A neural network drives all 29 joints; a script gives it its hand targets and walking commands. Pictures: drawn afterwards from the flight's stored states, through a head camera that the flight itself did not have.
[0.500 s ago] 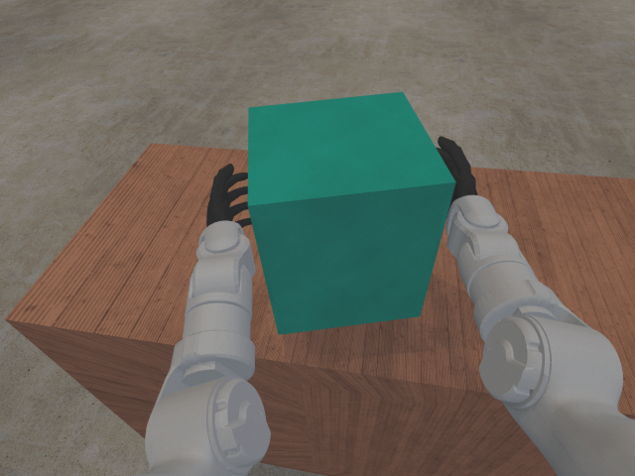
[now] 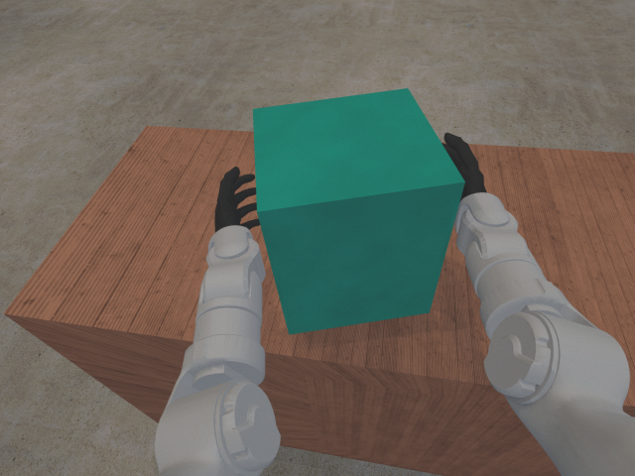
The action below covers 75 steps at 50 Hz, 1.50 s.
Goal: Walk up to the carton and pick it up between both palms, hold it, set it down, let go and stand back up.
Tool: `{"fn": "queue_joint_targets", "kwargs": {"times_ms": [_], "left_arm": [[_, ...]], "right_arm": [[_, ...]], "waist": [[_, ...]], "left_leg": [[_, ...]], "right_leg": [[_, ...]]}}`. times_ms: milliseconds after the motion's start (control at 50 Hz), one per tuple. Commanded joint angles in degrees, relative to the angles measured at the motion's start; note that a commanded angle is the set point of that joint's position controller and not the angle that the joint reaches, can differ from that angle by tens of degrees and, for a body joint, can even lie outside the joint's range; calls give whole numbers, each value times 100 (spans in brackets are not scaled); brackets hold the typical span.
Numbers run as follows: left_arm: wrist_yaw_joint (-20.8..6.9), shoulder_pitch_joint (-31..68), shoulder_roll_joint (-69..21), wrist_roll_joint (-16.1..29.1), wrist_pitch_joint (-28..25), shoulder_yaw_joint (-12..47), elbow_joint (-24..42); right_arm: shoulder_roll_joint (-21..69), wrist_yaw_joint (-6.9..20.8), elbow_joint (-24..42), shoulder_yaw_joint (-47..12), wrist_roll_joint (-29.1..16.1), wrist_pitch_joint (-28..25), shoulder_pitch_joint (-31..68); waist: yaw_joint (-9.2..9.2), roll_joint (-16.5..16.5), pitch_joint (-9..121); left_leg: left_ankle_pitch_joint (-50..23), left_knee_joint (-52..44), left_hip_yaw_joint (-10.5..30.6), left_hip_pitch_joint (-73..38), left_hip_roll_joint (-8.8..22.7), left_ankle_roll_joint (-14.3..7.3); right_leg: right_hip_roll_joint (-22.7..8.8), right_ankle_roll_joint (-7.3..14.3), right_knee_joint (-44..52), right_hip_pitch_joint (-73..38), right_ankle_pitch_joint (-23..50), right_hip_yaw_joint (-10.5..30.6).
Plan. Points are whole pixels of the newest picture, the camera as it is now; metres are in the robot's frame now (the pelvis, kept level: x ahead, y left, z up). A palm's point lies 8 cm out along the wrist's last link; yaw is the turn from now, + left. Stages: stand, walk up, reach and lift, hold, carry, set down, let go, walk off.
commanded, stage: set down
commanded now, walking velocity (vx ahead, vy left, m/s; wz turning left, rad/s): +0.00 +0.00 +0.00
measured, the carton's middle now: (345, 216) +0.47 +0.03 +0.07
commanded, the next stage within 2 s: none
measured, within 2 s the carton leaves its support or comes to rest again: rests again in 0.42 s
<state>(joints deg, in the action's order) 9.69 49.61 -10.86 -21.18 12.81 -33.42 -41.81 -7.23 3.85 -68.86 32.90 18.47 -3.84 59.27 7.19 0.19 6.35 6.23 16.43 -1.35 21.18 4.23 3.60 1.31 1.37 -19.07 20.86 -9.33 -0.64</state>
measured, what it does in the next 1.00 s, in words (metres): stands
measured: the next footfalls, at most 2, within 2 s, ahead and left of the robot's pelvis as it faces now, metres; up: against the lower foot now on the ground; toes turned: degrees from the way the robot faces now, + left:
none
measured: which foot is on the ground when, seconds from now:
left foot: down 0.00-1.00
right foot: down 0.00-1.00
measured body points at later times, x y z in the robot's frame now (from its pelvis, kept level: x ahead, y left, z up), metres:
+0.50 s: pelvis +0.00 +0.00 +0.00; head +0.07 -0.01 +0.44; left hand +0.42 +0.18 +0.08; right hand +0.48 -0.12 +0.09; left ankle +0.00 +0.16 -0.75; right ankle -0.01 -0.10 -0.75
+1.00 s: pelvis +0.00 +0.00 +0.00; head +0.07 +0.00 +0.44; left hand +0.42 +0.17 +0.08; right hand +0.48 -0.12 +0.09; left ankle +0.00 +0.16 -0.75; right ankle -0.01 -0.10 -0.75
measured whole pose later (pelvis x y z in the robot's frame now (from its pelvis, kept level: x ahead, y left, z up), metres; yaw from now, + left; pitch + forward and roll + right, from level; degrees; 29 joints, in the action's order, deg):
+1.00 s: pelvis +0.00 +0.00 +0.00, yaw -1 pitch +13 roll +0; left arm 8.4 47.0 -14.3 -25.4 7.6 -37.3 -38.7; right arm -4.7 6.4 -65.2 38.9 25.3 -7.3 57.0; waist 7.1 -0.3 5.1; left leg 5.5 15.4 -4.0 22.4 4.4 3.1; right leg 0.6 1.4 -19.1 23.1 -8.9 -1.7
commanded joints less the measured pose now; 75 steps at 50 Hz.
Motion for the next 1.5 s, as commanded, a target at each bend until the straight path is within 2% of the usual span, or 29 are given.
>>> {"fn": "queue_joint_targets", "kwargs": {"times_ms": [0, 20, 140, 160, 240, 340, 380, 440, 580, 600, 700, 760, 880, 960, 1040, 1300, 1380, 1480], "left_arm": [[-413, 3944, -1919, 178, -506, 1655, 683], [-416, 3944, -1893, 188, -524, 1630, 683], [-404, 3875, -1927, 161, -624, 1628, 633], [-404, 3902, -1947, 180, -647, 1682, 685], [-394, 3843, -2007, 154, -756, 1655, 643], [-381, 3732, -1963, 93, -795, 1596, 599], [-402, 3701, -1947, 79, -793, 1561, 570], [-406, 3599, -1917, 18, -787, 1448, 521], [-392, 3484, -1970, -95, -779, 1371, 545], [-392, 3415, -1942, -119, -766, 1333, 539], [-426, 3275, -1931, -200, -754, 1228, 553], [-456, 3143, -1912, -282, -749, 1135, 499], [-487, 2972, -2017, -336, -733, 1152, 563], [-510, 2828, -1998, -403, -702, 1098, 571], [-543, 2714, -2045, -476, -681, 1034, 504], [-594, 2278, -2126, -569, -627, 979, 612], [-611, 2129, -2131, -619, -616, 937, 644], [-619, 2000, -2126, -618, -589, 952, 657]], "right_arm": [[2385, 934, 416, -982, 158, -391, 3557], [2400, 934, 382, -979, 181, -394, 3537], [2412, 942, 384, -1008, 217, -474, 3550], [2440, 943, 368, -982, 219, -482, 3497], [2521, 929, 405, -1034, 276, -565, 3485], [2433, 935, 283, -929, 348, -584, 3362], [2430, 931, 313, -843, 406, -594, 3293], [2370, 953, 330, -798, 462, -599, 3307], [2315, 994, 349, -675, 587, -601, 3155], [2337, 999, 385, -691, 571, -595, 3149], [2296, 1007, 422, -567, 706, -573, 3043], [2360, 1009, 407, -529, 785, -562, 2915], [2438, 1027, 473, -523, 802, -588, 2845], [2445, 1026, 443, -485, 859, -553, 2651], [2493, 1042, 495, -464, 906, -536, 2637], [2581, 1078, 572, -412, 978, -449, 2250], [2603, 1085, 625, -453, 981, -420, 2167], [2532, 1101, 671, -421, 983, -412, 2046]], "waist": [[18, -434, 3950], [26, -527, 3968], [96, -516, 4034], [36, -508, 4121], [66, -566, 4249], [58, -567, 4126], [-16, -612, 4063], [53, -616, 3945], [44, -501, 3900], [92, -520, 3834], [61, -574, 3678], [61, -628, 3500], [43, -529, 3443], [-12, -590, 3221], [33, -561, 3093], [-40, -574, 2738], [10, -543, 2685], [-66, -536, 2631]], "left_leg": [[-2349, 419, -676, -1578, -328, -98], [-2307, 410, -682, -1536, -329, -108], [-2363, 413, -695, -1364, -317, -138], [-2385, 426, -697, -1354, -327, -133], [-2419, 431, -701, -1217, -322, -150], [-2383, 423, -702, -1161, -313, -159], [-2262, 380, -696, -1145, -315, -176], [-2241, 362, -722, -1188, -308, -189], [-2297, 351, -738, -1366, -285, -197], [-2267, 336, -746, -1335, -291, -217], [-2038, 252, -745, -1279, -292, -261], [-2016, 233, -756, -1217, -305, -294], [-2105, 262, -741, -1287, -299, -316], [-2057, 249, -727, -1371, -295, -336], [-1966, 224, -726, -1310, -296, -372], [-1880, 199, -719, -1428, -296, -429], [-1815, 188, -728, -1346, -315, -457], [-1961, 248, -715, -1482, -302, -453]], "right_leg": [[29, -448, -350, -1675, 3271, -588], [26, -457, -367, -1714, 3288, -584], [8, -463, -432, -1778, 3459, -553], [15, -459, -458, -1807, 3542, -569], [-14, -487, -531, -1938, 3793, -535], [5, -472, -515, -1890, 3669, -531], [13, -478, -485, -1888, 3575, -539], [17, -461, -438, -1772, 3366, -538], [39, -406, -336, -1581, 2978, -545], [42, -414, -329, -1578, 2941, -535], [13, -415, -270, -1561, 2646, -523], [2, -422, -259, -1579, 2689, -499], [-22, -406, -256, -1497, 2670, -510], [-22, -405, -203, -1415, 2537, -514], [-37, -409, -179, -1341, 2425, -502], [-23, -374, -79, -1179, 2076, -490], [-37, -376, -101, -1260, 2130, -459], [-25, -360, -93, -1103, 2208, -469]]}}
